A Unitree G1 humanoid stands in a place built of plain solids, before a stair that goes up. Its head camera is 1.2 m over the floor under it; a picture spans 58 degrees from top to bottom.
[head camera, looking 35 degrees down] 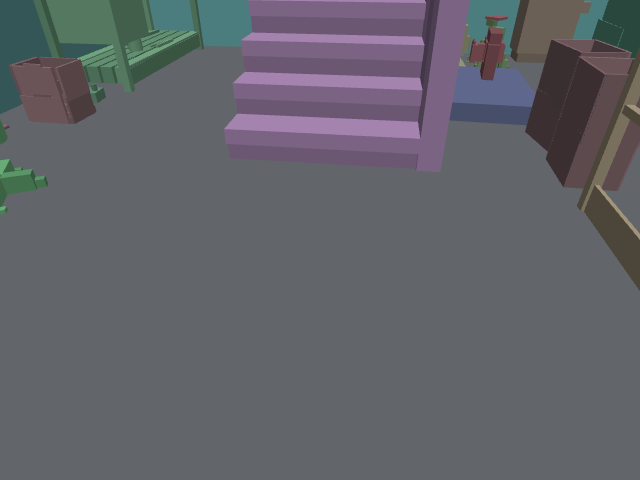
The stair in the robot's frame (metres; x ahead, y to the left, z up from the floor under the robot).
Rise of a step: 0.21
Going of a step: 0.27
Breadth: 1.24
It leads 8 degrees to the right of straight ahead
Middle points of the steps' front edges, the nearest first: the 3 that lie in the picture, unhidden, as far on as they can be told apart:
2.55 -0.01 0.21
2.81 -0.04 0.42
3.07 -0.08 0.63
